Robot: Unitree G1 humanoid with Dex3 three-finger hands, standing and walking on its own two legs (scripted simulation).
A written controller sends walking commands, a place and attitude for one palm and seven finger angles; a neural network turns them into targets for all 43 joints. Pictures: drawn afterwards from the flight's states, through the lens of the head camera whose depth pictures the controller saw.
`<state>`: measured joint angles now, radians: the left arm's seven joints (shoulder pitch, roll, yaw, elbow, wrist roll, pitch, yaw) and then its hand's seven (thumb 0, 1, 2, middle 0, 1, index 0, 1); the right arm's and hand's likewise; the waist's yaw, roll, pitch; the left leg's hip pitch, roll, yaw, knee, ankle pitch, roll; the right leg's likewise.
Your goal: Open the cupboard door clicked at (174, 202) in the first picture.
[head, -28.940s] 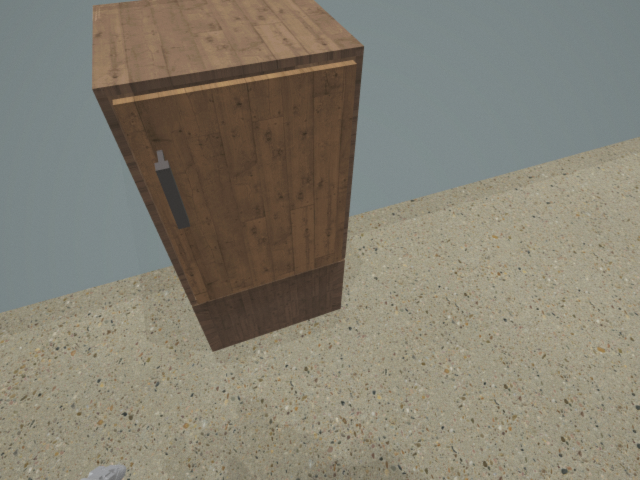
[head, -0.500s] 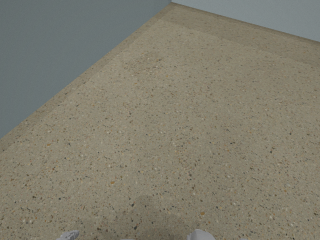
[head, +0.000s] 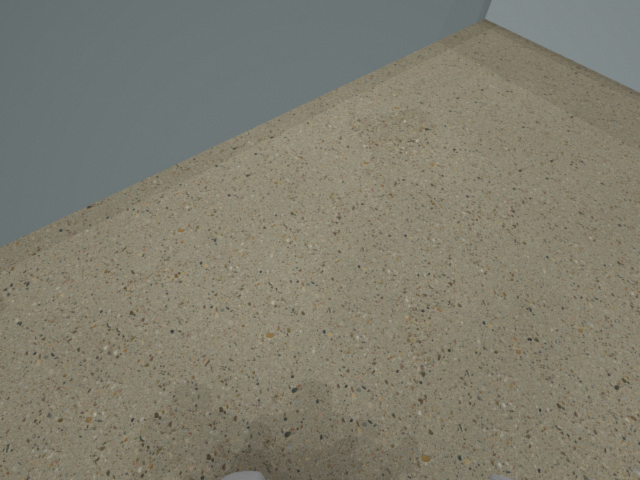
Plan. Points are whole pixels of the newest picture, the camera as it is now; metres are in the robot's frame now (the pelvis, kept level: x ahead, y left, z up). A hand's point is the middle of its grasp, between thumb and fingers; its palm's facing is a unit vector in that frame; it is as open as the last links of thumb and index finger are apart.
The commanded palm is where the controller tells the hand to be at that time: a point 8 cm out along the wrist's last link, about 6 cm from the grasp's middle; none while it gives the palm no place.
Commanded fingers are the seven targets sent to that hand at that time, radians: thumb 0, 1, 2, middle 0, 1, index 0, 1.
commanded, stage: turn to face it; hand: left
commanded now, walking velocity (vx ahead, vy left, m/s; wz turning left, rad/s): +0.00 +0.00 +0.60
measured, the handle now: out of the picture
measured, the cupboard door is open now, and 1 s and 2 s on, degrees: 36 36 36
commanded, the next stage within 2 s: none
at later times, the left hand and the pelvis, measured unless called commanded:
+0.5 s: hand out of the picture +0.06 +0.19 -0.14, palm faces +0.26 -0.92 -0.28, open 7.4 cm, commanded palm none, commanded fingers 0.00 0.90 0.90 -0.20 -0.30 -0.20 -0.30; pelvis +0.00 -0.04 +0.00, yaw +16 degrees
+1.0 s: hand out of the picture -0.09 +0.20 -0.17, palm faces +0.60 -0.75 -0.26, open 7.4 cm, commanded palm none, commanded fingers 0.00 0.90 0.90 -0.20 -0.30 -0.20 -0.30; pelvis +0.00 -0.02 +0.00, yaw +36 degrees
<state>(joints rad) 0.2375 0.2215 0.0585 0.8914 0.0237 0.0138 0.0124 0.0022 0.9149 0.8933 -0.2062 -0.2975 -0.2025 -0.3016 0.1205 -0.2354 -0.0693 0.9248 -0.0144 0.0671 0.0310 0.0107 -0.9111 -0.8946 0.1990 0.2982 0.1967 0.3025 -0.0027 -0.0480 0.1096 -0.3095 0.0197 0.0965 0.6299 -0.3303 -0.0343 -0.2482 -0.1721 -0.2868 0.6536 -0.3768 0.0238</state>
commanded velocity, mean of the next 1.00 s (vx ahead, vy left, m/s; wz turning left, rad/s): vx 0.00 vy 0.00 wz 0.60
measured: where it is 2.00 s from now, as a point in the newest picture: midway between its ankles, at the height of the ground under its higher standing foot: outside the picture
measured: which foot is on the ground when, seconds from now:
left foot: down 0.00-0.44, up 0.46-0.84, down 0.86-1.00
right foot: down 0.00-0.00, up 0.02-0.44, down 0.46-0.86, up 0.88-1.00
